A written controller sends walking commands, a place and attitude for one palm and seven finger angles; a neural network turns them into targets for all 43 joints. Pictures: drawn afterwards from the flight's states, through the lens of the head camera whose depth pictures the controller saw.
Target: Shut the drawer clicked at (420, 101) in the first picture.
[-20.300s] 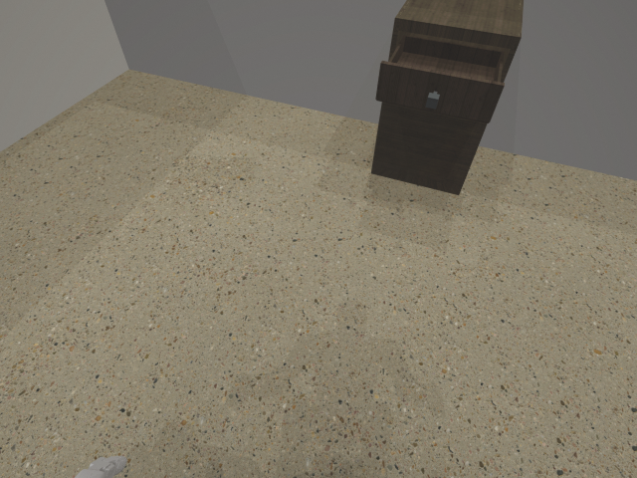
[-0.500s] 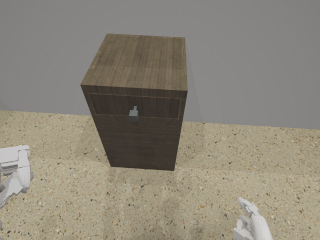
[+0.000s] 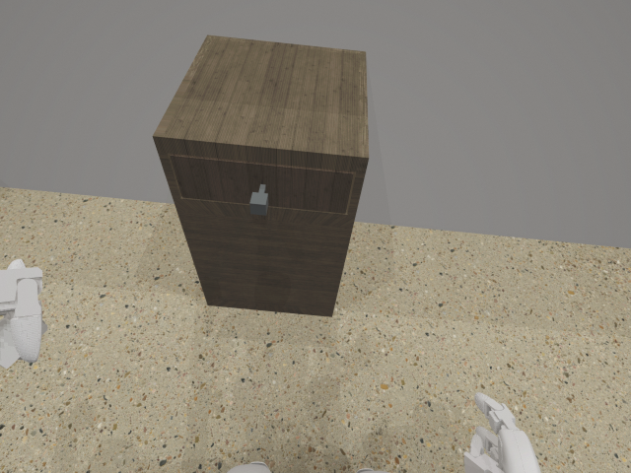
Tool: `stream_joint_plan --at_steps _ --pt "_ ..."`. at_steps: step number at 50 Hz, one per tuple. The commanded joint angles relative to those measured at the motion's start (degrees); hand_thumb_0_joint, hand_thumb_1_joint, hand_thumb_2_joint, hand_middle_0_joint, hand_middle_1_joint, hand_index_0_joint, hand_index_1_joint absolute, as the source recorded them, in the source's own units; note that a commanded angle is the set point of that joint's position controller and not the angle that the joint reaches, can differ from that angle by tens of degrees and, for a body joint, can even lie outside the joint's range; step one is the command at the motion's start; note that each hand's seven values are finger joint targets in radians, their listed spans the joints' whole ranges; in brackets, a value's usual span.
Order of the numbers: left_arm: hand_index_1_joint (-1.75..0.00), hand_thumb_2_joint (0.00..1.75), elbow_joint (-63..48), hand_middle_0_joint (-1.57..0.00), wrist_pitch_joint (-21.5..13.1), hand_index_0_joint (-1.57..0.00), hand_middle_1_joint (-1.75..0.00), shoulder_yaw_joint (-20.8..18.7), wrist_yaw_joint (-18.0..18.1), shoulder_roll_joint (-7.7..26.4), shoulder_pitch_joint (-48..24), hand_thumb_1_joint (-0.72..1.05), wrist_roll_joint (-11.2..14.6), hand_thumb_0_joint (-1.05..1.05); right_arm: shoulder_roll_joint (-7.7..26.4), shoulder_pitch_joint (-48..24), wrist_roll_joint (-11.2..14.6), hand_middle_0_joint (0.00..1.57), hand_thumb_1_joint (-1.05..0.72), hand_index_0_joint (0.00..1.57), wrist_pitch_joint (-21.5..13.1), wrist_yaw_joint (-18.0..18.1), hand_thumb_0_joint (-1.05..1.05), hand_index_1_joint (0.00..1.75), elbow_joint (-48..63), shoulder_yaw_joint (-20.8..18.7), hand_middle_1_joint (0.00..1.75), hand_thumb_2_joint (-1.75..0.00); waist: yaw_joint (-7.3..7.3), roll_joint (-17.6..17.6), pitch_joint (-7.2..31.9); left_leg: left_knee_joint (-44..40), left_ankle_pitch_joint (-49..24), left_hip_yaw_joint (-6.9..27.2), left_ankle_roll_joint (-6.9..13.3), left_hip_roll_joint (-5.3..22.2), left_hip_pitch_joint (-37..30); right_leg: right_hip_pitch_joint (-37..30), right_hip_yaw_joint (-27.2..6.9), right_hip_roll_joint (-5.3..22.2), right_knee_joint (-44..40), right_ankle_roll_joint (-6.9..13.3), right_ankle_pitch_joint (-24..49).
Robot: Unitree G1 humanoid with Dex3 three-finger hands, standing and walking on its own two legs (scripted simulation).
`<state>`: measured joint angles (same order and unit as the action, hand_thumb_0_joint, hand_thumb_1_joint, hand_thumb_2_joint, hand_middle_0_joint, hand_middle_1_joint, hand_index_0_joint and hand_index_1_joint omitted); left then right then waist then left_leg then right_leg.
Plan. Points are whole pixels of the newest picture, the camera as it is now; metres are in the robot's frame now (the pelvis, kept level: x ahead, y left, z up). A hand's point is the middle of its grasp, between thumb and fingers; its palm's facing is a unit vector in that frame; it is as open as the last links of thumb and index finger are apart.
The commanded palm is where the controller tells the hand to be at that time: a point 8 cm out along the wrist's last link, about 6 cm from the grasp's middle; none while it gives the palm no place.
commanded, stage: step back with the hand held close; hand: left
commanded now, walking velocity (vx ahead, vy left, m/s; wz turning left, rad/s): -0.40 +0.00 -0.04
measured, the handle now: (260, 197) +0.66 +0.13 -0.14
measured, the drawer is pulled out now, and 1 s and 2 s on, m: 0.00 0.00 0.00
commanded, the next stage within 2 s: stop stepping back and stand still in 0.44 s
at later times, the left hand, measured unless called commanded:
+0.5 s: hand out of the picture +0.11 +0.22 +0.19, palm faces +0.32 -0.79 -0.52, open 3.3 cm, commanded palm +0.04 +0.26 +0.19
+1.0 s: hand out of the picture +0.00 +0.21 +0.18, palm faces +0.35 -0.82 -0.46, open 3.3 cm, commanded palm -0.05 +0.25 +0.19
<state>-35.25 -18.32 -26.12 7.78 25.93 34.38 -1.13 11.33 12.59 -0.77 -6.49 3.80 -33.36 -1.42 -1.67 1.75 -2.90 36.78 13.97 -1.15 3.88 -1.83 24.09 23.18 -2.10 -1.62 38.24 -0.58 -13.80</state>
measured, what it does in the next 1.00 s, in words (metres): walks backwards: left foot, then right foot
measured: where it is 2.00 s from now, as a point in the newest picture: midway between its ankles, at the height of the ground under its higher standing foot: outside the picture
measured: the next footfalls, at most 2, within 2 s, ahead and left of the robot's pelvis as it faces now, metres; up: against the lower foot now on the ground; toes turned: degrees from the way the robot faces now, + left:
left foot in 0.34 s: +0.01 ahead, +0.10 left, +0.00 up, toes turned -1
right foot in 0.58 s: -0.14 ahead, -0.14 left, +0.00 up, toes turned +1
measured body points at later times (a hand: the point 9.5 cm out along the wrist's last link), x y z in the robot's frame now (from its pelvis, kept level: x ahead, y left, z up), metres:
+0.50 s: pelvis -0.09 -0.02 +0.01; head -0.04 +0.01 +0.46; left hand +0.09 +0.26 +0.21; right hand +0.08 -0.26 -0.07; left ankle -0.03 +0.10 -0.72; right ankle -0.09 -0.13 -0.70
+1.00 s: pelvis -0.19 -0.03 +0.01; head -0.20 -0.02 +0.46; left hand -0.02 +0.25 +0.21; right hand -0.06 -0.29 -0.06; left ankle -0.14 +0.09 -0.72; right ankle -0.13 -0.13 -0.72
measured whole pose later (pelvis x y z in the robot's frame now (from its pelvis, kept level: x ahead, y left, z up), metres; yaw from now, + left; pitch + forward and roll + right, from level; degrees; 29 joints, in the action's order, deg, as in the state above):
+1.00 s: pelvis -0.19 -0.03 +0.01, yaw -2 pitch -2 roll +0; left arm -32.4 -12.4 -21.0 8.9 22.1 37.5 0.3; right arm 13.1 15.7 -0.1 -6.6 5.1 -36.1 -0.6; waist -1.1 1.3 1.1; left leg 28.9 13.2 -0.3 1.3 0.1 15.4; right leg 17.3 0.8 -1.3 30.7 1.2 -18.0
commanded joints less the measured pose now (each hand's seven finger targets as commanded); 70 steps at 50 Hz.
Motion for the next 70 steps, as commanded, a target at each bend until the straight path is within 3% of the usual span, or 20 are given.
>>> stream_joint_plan --at_steps 1,6,10,15,17,19,22,24,28,30,33,37,40,43,49,54,57,62,66,70 --pt "-1.60 0.90 -11.7 -1.40 -4.2 -1.40 -1.60 -4.9 0.7 5.9 0.9 0.90 2.0 0.00 8.8 -5.0 -0.8 0.20 -0.90 0.20 -4.5 0.5 0.00 0.30 7.2 -2.9 0.30 -0.90 1.06 -8.9 8.7 -15.7 -11.7 11.6 3.0 14.0 4.2 -15.0 -1.0 0.2 -0.2 0.8 6.5" --pt "-1.60 0.90 -10.4 -1.40 -3.9 -1.40 -1.60 -5.3 0.5 7.2 -0.2 0.90 2.2 0.00 8.4 -5.6 -0.7 0.20 -0.90 0.20 -3.7 0.4 0.00 0.30 6.5 -3.2 0.30 -0.90 0.97 -4.2 12.6 -8.9 -5.5 6.5 0.3 9.3 0.6 -13.5 -7.2 4.6 -6.5 2.3 18.2" --pt "-1.60 0.90 -10.6 -1.40 -2.9 -1.40 -1.60 -5.8 1.7 8.8 0.2 0.90 3.9 0.00 6.5 -4.5 0.0 0.20 -0.90 0.20 -0.7 -0.4 0.00 0.30 6.8 -4.1 0.30 -0.90 0.52 7.4 12.0 15.8 10.6 3.5 -4.1 -0.2 -2.2 -0.1 -21.7 20.9 -24.7 11.8 11.7" --pt "-1.60 0.90 -10.2 -1.40 -1.2 -1.40 -1.60 -3.5 1.8 6.3 3.0 0.90 3.3 0.00 5.6 -6.5 0.1 0.20 -0.90 0.20 1.7 0.9 0.00 0.30 6.8 -2.0 0.30 -0.90 -0.25 1.0 10.5 -11.8 -0.9 2.2 -2.7 2.6 -7.3 -4.0 -6.6 11.4 -12.7 4.7 19.7" --pt "-1.60 0.90 -13.8 -1.40 -2.4 -1.40 -1.60 -4.5 1.4 8.4 0.5 0.90 1.8 0.00 8.2 -6.9 0.0 0.20 -0.90 0.20 -0.2 1.5 0.00 0.30 7.7 -3.1 0.30 -0.90 0.61 -15.8 11.3 -20.4 -6.6 15.2 3.8 17.1 1.7 -8.9 0.2 0.5 4.0 -0.8 3.8" --pt "-1.60 0.90 -15.6 -1.40 -3.0 -1.40 -1.60 -7.1 1.2 9.5 0.7 0.90 2.0 0.00 8.1 -4.8 -0.5 0.20 -0.90 0.20 -3.5 1.1 0.00 0.30 7.8 -4.1 0.30 -0.90 0.50 -18.9 13.3 -22.3 -6.9 17.5 7.0 20.7 4.0 -7.6 -0.5 -1.9 18.0 -0.5 -10.2" --pt "-1.60 0.90 -15.7 -1.40 -2.1 -1.40 -1.60 -5.2 1.5 6.9 3.4 0.90 3.4 0.00 7.0 -2.4 -0.7 0.20 -0.90 0.20 -5.8 0.1 0.00 0.30 5.1 -3.7 0.30 -0.90 1.38 -11.7 13.2 -14.5 -33.9 12.4 5.1 18.9 -12.4 1.4 0.0 0.2 9.3 0.3 -14.5" --pt "-1.60 0.90 -14.2 -1.40 -2.0 -1.40 -1.60 -3.7 1.2 6.1 3.1 0.90 3.3 0.00 7.2 -3.6 -0.8 0.20 -0.90 0.20 -6.2 -0.8 0.00 0.30 4.2 -3.2 0.30 -0.90 1.21 -12.6 12.3 -13.5 -35.7 10.4 3.2 17.9 -15.1 -1.8 1.1 0.7 -1.0 0.5 -9.2" --pt "-1.60 0.90 -10.3 -1.40 -1.7 -1.40 -1.60 -3.4 0.0 6.4 2.6 0.90 2.9 0.00 7.9 -5.6 -0.7 0.20 -0.90 0.20 -5.0 -1.0 0.00 0.30 5.2 -2.5 0.30 -0.90 1.82 -5.2 9.0 -8.9 -6.7 4.2 -1.5 10.6 -5.2 -11.7 -1.0 4.5 -17.2 0.8 11.1" --pt "-1.60 0.90 -9.8 -1.40 0.0 -1.40 -1.60 -3.4 0.5 7.8 2.1 0.90 4.1 0.00 6.5 -4.4 1.0 0.20 -0.90 0.20 -2.9 -1.2 0.00 0.30 7.1 -2.7 0.30 -0.90 1.22 10.6 10.7 6.0 7.8 -1.3 -5.0 1.4 -3.0 -5.5 -16.7 18.0 -24.1 5.6 9.9" --pt "-1.60 0.90 -9.0 -1.40 2.9 -1.40 -1.60 -4.2 2.0 6.8 4.8 0.90 4.2 0.00 4.7 -5.7 1.3 0.20 -0.90 0.20 -0.9 -0.2 0.00 0.30 7.8 -1.0 0.30 -0.90 0.81 5.5 12.3 11.5 8.1 3.0 -3.9 2.9 1.7 -11.2 -12.7 18.1 -20.0 9.1 13.1" --pt "-1.60 0.90 -9.0 -1.40 3.1 -1.40 -1.60 -3.1 2.7 5.9 6.7 0.90 3.8 0.00 5.9 -5.8 1.3 0.20 -0.90 0.20 -1.3 1.1 0.00 0.30 7.9 -0.4 0.30 -0.90 0.39 2.4 8.4 -12.7 3.3 0.8 -1.6 3.0 -10.4 -6.4 -7.3 12.1 -20.2 3.7 -6.5" --pt "-1.60 0.90 -10.9 -1.40 2.3 -1.40 -1.60 -1.9 2.1 6.0 5.0 0.90 3.4 0.00 8.1 -5.4 1.5 0.20 -0.90 0.20 -2.6 1.5 0.00 0.30 8.7 -1.3 0.30 -0.90 0.89 -2.4 6.5 -16.9 2.1 7.1 0.6 7.8 -8.8 -10.0 -4.8 6.3 -17.1 0.6 -5.5" --pt "-1.60 0.90 -10.7 -1.40 2.0 -1.40 -1.60 -1.8 1.9 5.6 3.3 0.90 2.4 0.00 7.4 -5.0 1.1 0.20 -0.90 0.20 -2.8 1.6 0.00 0.30 7.7 -0.8 0.30 -0.90 0.37 -8.4 3.3 -18.9 18.3 7.7 0.6 7.5 -5.6 -4.5 -4.7 5.5 -17.6 1.5 -20.3" --pt "-1.60 0.90 -6.5 -1.40 3.1 -1.40 -1.60 -0.1 2.3 4.0 -2.0 0.90 1.7 0.00 8.1 -4.3 0.4 0.20 -0.90 0.20 -3.4 2.0 0.00 0.30 6.4 -1.2 0.30 -0.90 0.61 -4.9 2.7 -18.3 21.6 8.6 1.2 7.5 -2.7 -6.3 -3.0 3.1 -13.8 2.2 -19.0" --pt "-1.60 0.90 -7.1 -1.40 3.5 -1.40 -1.60 0.2 2.0 4.7 -4.9 0.90 2.1 0.00 7.0 -4.1 0.1 0.20 -0.90 0.20 -2.4 1.5 0.00 0.30 5.8 -0.9 0.30 -0.90 0.00 3.6 2.0 -3.8 10.5 2.2 -0.7 2.9 -5.0 -2.1 -11.9 9.5 -21.1 6.2 -23.2" --pt "-1.60 0.90 -9.0 -1.40 3.3 -1.40 -1.60 -0.5 2.4 5.1 -5.3 0.90 2.4 0.00 6.2 -3.9 -0.1 0.20 -0.90 0.20 -2.6 1.5 0.00 0.30 5.0 -0.1 0.30 -0.90 -0.16 2.2 2.5 -1.9 9.1 1.0 -1.2 3.0 -11.0 3.7 -11.6 11.8 -20.9 7.8 -24.7" --pt "-1.60 0.90 -9.1 -1.40 3.6 -1.40 -1.60 -0.5 2.2 3.9 -4.7 0.90 0.9 0.00 6.3 -5.1 0.2 0.20 -0.90 0.20 -3.1 1.8 0.00 0.30 6.7 0.5 0.30 -0.90 0.33 -16.4 -0.6 -30.6 35.0 23.3 4.7 17.5 2.0 -3.2 4.2 -0.9 9.8 0.8 -12.2" --pt "-1.60 0.90 -6.4 -1.40 4.2 -1.40 -1.60 1.0 1.6 3.7 -3.0 0.90 1.2 0.00 6.7 -5.8 -0.1 0.20 -0.90 0.20 -2.9 1.0 0.00 0.30 6.9 0.5 0.30 -0.90 1.33 -9.3 -1.2 -24.1 24.9 11.1 0.8 11.7 5.9 -15.2 5.4 -0.1 -9.1 1.9 -10.6" --pt "-1.60 0.90 -9.8 -1.40 4.3 -1.40 -1.60 0.4 1.3 5.8 -5.8 0.90 2.4 0.00 6.3 -5.7 -0.5 0.20 -0.90 0.20 -2.1 0.9 0.00 0.30 6.4 -0.3 0.30 -0.90 0.83 4.4 1.5 1.9 8.5 0.8 -3.1 2.4 -5.5 -1.2 -15.4 12.9 -27.2 8.8 -27.1"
